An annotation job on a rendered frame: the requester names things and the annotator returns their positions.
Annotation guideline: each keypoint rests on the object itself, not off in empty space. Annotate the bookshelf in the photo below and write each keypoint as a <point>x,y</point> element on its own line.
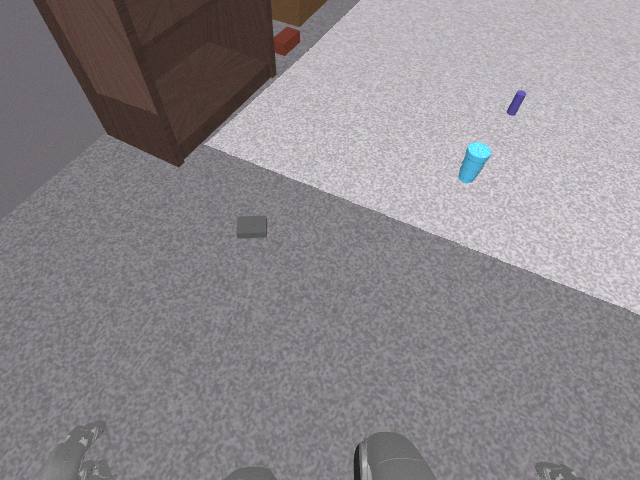
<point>163,75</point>

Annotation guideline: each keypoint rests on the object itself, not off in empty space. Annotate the right robot hand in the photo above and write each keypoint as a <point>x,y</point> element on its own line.
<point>550,471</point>

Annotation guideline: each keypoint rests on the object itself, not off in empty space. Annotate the left robot hand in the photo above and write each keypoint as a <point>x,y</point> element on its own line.
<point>66,460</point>

